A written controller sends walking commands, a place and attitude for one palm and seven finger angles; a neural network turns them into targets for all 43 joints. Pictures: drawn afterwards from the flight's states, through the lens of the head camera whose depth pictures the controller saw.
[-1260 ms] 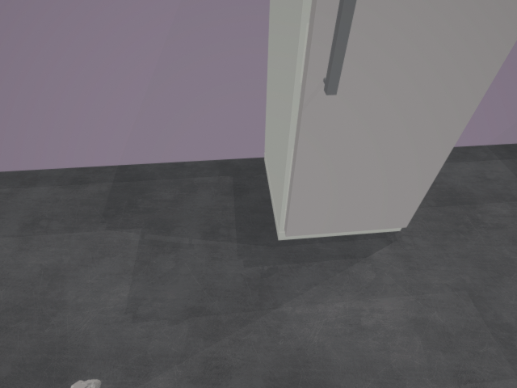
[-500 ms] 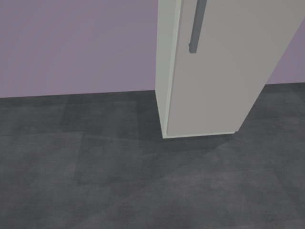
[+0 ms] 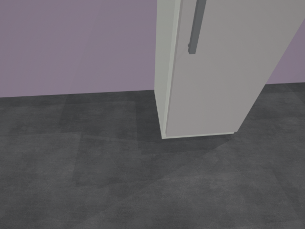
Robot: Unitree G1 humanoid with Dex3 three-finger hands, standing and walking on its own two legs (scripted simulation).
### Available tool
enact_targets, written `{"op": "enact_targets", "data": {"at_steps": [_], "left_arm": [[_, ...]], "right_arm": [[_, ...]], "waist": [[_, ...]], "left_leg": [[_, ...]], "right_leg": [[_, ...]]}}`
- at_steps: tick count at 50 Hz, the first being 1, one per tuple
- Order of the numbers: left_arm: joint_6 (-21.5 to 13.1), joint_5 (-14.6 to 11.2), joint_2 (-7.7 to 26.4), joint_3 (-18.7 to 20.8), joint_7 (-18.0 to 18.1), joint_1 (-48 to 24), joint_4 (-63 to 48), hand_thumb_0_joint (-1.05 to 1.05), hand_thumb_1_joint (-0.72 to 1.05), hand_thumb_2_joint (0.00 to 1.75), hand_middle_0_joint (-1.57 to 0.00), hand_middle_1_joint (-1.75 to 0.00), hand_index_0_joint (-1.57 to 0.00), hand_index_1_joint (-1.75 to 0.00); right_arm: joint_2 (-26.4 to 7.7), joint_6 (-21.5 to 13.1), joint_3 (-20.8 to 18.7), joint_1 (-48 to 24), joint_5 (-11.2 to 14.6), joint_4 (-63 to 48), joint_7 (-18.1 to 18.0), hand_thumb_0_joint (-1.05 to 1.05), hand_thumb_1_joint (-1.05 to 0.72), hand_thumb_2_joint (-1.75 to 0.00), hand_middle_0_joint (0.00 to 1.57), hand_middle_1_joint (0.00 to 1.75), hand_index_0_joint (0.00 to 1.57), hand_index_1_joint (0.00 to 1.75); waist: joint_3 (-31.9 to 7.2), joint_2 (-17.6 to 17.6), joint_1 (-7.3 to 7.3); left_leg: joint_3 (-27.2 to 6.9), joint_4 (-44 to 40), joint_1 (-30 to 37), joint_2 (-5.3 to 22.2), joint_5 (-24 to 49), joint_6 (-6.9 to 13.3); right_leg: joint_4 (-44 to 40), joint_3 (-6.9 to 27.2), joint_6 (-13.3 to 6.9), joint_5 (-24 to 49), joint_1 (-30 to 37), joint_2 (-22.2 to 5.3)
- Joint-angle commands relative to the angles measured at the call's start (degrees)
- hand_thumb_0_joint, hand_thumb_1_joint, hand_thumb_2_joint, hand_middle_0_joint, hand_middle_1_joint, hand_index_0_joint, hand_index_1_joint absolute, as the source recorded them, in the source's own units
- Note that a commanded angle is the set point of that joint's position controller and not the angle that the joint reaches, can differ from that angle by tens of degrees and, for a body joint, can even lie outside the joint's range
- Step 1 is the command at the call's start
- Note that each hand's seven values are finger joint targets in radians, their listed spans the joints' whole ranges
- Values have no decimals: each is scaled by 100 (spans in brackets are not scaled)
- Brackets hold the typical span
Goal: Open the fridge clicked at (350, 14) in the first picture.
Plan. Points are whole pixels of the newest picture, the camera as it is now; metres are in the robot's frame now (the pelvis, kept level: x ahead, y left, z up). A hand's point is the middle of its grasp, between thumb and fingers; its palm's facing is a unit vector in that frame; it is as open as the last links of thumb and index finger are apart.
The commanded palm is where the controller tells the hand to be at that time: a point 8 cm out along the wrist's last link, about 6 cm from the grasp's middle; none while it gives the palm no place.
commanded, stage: look at it before walking up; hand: left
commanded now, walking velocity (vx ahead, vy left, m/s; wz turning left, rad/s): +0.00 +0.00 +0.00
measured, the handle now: (199, 0) +0.85 -0.13 +0.25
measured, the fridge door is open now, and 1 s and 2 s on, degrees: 0 0 0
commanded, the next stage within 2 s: walk to a spot facing it in 0.18 s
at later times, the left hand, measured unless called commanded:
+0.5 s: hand out of the picture +0.07 +0.23 -0.17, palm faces -0.07 -0.95 -0.32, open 7.4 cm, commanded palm none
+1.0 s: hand out of the picture +0.06 +0.17 -0.16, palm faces -0.24 -0.94 -0.26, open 7.4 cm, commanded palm none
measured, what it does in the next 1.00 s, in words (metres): lifts its left foot, turning right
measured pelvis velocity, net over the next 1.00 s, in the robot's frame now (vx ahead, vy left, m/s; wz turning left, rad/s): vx -0.03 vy -0.02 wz -0.33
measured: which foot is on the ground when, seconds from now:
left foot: down 0.00-0.70, up 0.72-1.00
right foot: down 0.00-1.00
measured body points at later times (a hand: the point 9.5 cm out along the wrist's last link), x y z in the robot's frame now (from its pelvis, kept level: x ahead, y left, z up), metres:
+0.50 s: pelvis +0.00 +0.00 -0.01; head +0.01 +0.00 +0.44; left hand +0.08 +0.28 -0.14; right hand +0.07 -0.28 -0.14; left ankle +0.00 +0.13 -0.75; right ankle +0.00 -0.12 -0.74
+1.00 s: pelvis -0.03 -0.02 -0.01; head +0.00 -0.04 +0.44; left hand +0.07 +0.21 -0.14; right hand -0.01 -0.29 -0.15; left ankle -0.01 +0.15 -0.68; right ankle -0.01 -0.10 -0.75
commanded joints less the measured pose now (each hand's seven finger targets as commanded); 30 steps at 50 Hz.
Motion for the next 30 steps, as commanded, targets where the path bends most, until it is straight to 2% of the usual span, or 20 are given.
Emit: {"op": "enact_targets", "data": {"at_steps": [1, 8, 12, 15, 16, 18, 19, 22, 25, 27, 28, 29, 30], "left_arm": [[-126, 7, 1197, 219, 65, -216, -353, 0, 90, 90, -20, -30, -20, -30], [-123, 12, 1210, 225, 63, -210, -349, 0, 90, 90, -20, -30, -20, -30], [-130, 7, 1212, 226, 66, -190, -347, 0, 90, 90, -20, -30, -20, -30], [-121, 6, 1221, 229, 63, -199, -347, 0, 90, 90, -20, -30, -20, -30], [-89, 11, 1188, 246, 57, -228, -381, 0, 90, 90, -20, -30, -20, -30], [41, 12, 729, 200, 82, 24, -392, 0, 90, 90, -20, -30, -20, -30], [107, 14, 591, 184, 91, 148, -419, 0, 90, 90, -20, -30, -20, -30], [204, 38, 615, 268, 70, 269, -651, 0, 90, 90, -20, -30, -20, -30], [258, 56, 564, 336, 23, 327, -889, 0, 90, 90, -20, -30, -20, -30], [271, 57, 460, 368, -3, 373, -1021, 0, 90, 90, -20, -30, -20, -30], [286, 56, 388, 385, -21, 439, -1062, 0, 90, 90, -20, -30, -20, -30], [306, 55, 295, 395, -43, 495, -1105, 0, 90, 90, -20, -30, -20, -30], [327, 60, 186, 425, -61, 570, -1161, 0, 90, 90, -20, -30, -20, -30]], "right_arm": [[-1163, -127, -231, -287, 8, -330, -66, 0, -90, -90, 20, 30, 20, 30], [-1168, -123, -225, -292, 16, -325, -66, 0, -90, -90, 20, 30, 20, 30], [-1193, -133, -222, -277, 15, -334, -71, 0, -90, -90, 20, 30, 20, 30], [-1198, -132, -230, -282, 13, -324, -83, 0, -90, -90, 20, 30, 20, 30], [-1163, -120, -241, -241, 5, -332, -97, 0, -90, -90, 20, 30, 20, 30], [-640, -45, -185, 53, -3, -342, -116, 0, -90, -90, 20, 30, 20, 30], [-494, 4, -177, 170, -7, -373, -132, 0, -90, -90, 20, 30, 20, 30], [-574, 87, -289, 289, -6, -609, -173, 0, -90, -90, 20, 30, 20, 30], [-602, 122, -394, 229, -18, -873, -187, 0, -90, -90, 20, 30, 20, 30], [-644, 120, -456, 218, -22, -993, -191, 0, -90, -90, 20, 30, 20, 30], [-656, 116, -495, 162, -26, -1055, -190, 0, -90, -90, 20, 30, 20, 30], [-689, 99, -516, 85, -29, -1116, -182, 0, -90, -90, 20, 30, 20, 30], [-671, 80, -536, -7, -40, -1174, -170, 0, -90, -90, 20, 30, 20, 30]], "waist": [[-339, 55, 28], [-331, 33, 31], [-456, 86, 32], [-398, 30, 34], [-320, 47, 10], [-366, 9, -5], [-348, 4, -11], [-305, 3, -26], [-241, 188, -18], [-287, 460, 1], [-258, 678, 34], [-202, 992, 85], [-188, 1251, 143]], "left_leg": [[-484, -339, 76, 618, 817, 205], [-482, -376, 74, 622, 781, 200], [-474, -353, 184, 642, 997, 200], [-419, -351, 236, 662, 975, 193], [-355, -272, 231, 673, 965, 173], [-134, -6, 207, 693, 1038, 101], [-43, 98, 184, 710, 1022, 69], [52, 359, 90, 826, 845, 110], [10, 449, -71, 979, 383, 199], [-166, 347, -133, 1234, 255, 336], [-285, 216, -306, 1472, 212, 468], [-453, 39, -500, 1770, 378, 655], [-475, -60, -636, 2011, 649, 855]], "right_leg": [[-418, 625, -161, 939, 62, -699], [-453, 626, -154, 901, 106, -695], [-415, 602, -162, 1132, 185, -696], [-430, 639, -168, 1181, 115, -690], [-369, 698, -178, 1281, 15, -657], [-102, 752, -139, 1592, -111, -649], [26, 796, -127, 1684, -222, -630], [423, 886, -152, 1713, -583, -505], [814, 951, -150, 1386, -1020, -334], [1312, 802, -101, 1095, -1217, -128], [1751, 611, -53, 720, -1243, -25], [2295, 365, 14, -250, -1262, 84], [2763, 86, 90, -1192, -1232, 72]]}}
